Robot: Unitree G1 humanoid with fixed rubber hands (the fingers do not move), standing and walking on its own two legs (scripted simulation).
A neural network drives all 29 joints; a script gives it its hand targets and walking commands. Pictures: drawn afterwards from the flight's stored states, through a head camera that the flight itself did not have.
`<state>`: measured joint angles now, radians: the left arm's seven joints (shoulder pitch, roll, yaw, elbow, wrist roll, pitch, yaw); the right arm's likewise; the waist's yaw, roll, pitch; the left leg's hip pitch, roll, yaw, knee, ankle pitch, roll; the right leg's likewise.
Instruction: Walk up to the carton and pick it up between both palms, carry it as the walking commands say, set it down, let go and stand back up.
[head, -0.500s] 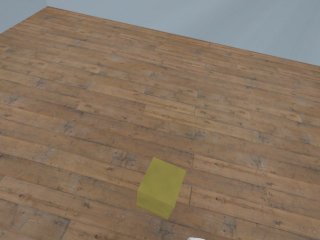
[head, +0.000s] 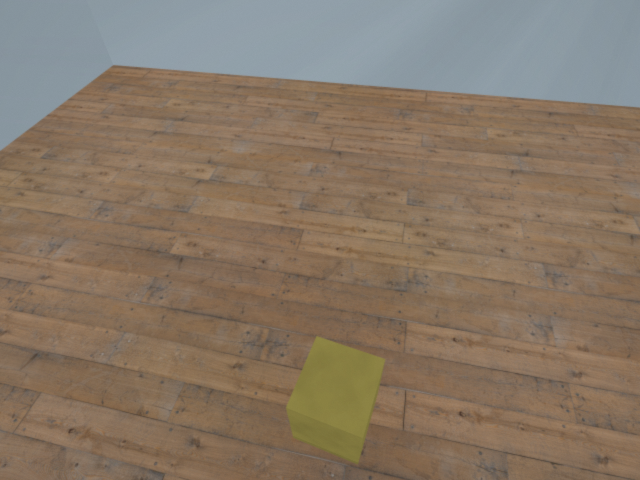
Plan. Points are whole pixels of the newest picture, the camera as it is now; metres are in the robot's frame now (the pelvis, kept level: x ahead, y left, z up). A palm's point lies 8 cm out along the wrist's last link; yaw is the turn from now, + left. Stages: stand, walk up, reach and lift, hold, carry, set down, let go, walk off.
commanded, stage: walk up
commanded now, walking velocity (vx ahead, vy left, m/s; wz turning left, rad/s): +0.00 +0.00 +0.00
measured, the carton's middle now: (337, 400) +0.46 -0.02 -0.65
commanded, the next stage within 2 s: none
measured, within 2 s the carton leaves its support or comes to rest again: neither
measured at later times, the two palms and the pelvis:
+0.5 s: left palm out of the picture -0.03 +0.38 -0.11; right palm out of the picture +0.05 -0.18 -0.15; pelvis -0.01 +0.08 -0.01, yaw -9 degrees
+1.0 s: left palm (147, 406) +0.28 +0.28 -0.14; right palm out of the picture -0.02 -0.09 -0.15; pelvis +0.09 +0.11 -0.01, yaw -16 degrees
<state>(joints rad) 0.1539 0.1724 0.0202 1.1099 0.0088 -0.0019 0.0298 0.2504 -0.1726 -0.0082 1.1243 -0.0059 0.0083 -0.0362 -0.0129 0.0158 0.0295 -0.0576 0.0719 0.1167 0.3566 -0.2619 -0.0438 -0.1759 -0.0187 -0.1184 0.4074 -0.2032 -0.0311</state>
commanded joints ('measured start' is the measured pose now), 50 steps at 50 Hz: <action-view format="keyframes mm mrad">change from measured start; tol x32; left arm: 1 65 65 10 3 9 -3 1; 50 -44 148 32 -157 7 15 5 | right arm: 1 67 -43 -8 19 -3 0 -7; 50 192 -23 -7 -93 -1 -2 10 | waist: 1 12 4 52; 20 52 -403 -30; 25 -109 270 -117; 40 38 240 72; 50 -26 -206 -103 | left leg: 1 -107 79 -35 -77 106 19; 7 -192 49 -27 0 -43 -2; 11 -559 27 -197 727 -90 -33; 22 6 -117 67 97 -73 -19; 26 -44 451 -572 -347 -664 168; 36 -49 225 -42 -50 743 143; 41 -87 161 33 206 881 61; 44 -449 14 15 564 -311 -18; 50 -174 -6 -11 316 -100 -4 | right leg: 1 44 -124 120 -121 133 -1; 7 -11 -157 177 -145 -129 -1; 9 -45 -455 813 -352 -577 -148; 21 -239 -147 297 -139 -327 -67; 26 -674 -75 191 676 -359 56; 38 -209 -42 79 224 -109 39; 40 -55 10 29 81 22 29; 44 432 -411 346 90 1250 -205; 50 -51 -238 166 -18 442 -117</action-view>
